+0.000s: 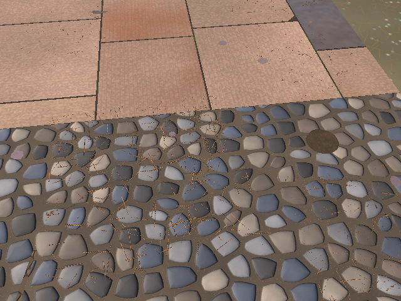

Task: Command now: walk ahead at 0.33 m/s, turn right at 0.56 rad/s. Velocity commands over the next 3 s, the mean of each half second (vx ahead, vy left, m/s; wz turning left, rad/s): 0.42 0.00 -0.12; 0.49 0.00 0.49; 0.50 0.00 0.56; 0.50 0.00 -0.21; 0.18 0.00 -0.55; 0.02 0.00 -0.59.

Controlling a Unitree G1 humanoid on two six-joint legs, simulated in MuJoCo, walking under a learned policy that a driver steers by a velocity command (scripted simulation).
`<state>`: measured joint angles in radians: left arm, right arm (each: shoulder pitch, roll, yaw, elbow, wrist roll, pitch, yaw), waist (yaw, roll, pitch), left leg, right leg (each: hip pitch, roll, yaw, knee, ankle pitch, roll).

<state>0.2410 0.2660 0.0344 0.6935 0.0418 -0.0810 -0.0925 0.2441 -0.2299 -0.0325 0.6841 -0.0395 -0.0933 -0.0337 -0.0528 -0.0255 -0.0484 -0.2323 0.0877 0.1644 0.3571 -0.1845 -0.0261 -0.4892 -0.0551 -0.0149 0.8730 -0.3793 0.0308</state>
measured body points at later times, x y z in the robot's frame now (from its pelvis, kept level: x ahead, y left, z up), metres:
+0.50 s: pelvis +0.23 -0.06 -0.02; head +0.24 -0.07 +0.43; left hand +0.20 +0.19 -0.16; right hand +0.46 -0.27 -0.10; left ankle +0.40 +0.04 -0.72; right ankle +0.00 -0.13 -0.74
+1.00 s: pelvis +0.53 -0.08 -0.02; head +0.56 -0.07 +0.43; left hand +0.69 +0.21 -0.08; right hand +0.66 -0.34 -0.14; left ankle +0.40 +0.02 -0.74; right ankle +0.68 -0.16 -0.75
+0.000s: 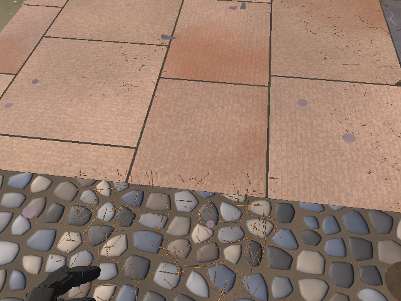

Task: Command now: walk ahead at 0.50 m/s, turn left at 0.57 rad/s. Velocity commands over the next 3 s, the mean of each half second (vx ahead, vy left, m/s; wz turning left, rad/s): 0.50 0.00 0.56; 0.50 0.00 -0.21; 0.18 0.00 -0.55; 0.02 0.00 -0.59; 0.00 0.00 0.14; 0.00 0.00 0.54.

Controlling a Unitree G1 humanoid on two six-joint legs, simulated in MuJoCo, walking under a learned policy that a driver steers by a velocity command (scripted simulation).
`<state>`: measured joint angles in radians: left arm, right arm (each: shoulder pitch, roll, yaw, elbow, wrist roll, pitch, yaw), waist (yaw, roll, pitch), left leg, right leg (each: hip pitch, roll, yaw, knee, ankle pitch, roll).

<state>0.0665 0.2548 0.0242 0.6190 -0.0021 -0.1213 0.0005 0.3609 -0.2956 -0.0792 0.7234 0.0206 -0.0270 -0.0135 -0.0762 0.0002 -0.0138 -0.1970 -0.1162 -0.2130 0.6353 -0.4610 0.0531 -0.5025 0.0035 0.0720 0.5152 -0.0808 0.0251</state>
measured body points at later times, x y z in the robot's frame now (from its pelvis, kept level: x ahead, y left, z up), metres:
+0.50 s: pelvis +0.24 +0.05 +0.00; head +0.27 +0.07 +0.45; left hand +0.16 +0.34 -0.12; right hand +0.54 -0.10 -0.06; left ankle +0.32 +0.18 -0.72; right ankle +0.12 -0.13 -0.72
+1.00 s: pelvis +0.49 +0.13 +0.01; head +0.52 +0.14 +0.46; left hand +0.65 +0.39 -0.09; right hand +0.57 -0.14 -0.12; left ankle +0.32 +0.18 -0.72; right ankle +0.68 +0.04 -0.69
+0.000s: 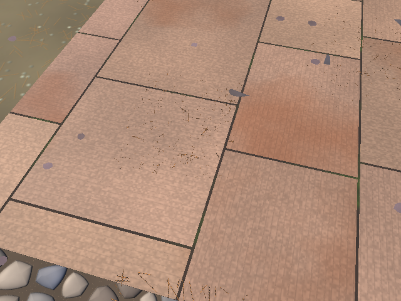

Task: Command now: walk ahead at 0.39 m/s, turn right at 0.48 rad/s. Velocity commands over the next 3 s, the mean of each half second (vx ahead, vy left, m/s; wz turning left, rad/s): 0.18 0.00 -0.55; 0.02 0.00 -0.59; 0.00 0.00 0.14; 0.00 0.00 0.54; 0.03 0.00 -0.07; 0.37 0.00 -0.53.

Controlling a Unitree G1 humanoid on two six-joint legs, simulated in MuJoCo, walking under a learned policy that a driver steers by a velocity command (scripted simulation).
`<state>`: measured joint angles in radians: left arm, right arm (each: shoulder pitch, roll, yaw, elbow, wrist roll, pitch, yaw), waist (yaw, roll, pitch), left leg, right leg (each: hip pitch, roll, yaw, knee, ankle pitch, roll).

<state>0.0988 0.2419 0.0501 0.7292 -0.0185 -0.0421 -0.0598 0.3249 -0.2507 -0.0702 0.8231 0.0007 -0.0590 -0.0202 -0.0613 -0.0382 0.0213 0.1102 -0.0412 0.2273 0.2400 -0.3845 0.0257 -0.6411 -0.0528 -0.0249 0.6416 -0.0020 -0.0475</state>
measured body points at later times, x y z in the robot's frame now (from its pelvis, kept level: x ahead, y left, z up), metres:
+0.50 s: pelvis +0.18 +0.00 +0.00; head +0.21 -0.01 +0.45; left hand +0.41 +0.23 -0.08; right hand +0.26 -0.30 -0.09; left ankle +0.29 +0.12 -0.71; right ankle +0.18 -0.10 -0.73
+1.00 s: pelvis +0.18 +0.00 +0.00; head +0.19 -0.04 +0.45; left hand +0.47 +0.13 -0.08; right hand +0.13 -0.32 -0.11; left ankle +0.27 +0.12 -0.69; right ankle +0.12 -0.09 -0.73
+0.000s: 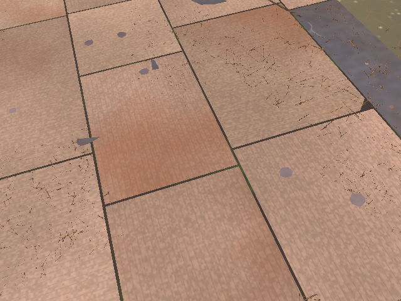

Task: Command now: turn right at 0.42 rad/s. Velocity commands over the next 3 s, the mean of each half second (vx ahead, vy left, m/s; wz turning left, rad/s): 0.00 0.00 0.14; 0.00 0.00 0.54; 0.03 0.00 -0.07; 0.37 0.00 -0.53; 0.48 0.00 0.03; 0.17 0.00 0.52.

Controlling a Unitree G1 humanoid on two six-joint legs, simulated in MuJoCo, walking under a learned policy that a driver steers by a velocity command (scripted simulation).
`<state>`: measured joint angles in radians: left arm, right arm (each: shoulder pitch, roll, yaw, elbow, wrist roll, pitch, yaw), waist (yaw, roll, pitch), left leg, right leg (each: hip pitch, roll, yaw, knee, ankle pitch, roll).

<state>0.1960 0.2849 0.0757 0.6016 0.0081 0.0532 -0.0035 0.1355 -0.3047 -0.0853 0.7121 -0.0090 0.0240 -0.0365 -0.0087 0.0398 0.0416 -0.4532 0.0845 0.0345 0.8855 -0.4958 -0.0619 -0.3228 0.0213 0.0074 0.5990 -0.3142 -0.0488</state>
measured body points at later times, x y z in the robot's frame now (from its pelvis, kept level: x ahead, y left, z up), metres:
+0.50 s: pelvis -0.01 +0.01 +0.01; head +0.02 +0.03 +0.46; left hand +0.13 +0.30 -0.10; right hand +0.14 -0.26 -0.09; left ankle -0.03 +0.11 -0.73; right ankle -0.02 -0.12 -0.67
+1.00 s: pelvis -0.02 -0.03 +0.01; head +0.02 -0.03 +0.46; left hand -0.01 +0.28 -0.08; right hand +0.24 -0.23 -0.09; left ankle -0.09 +0.09 -0.65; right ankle +0.03 -0.13 -0.73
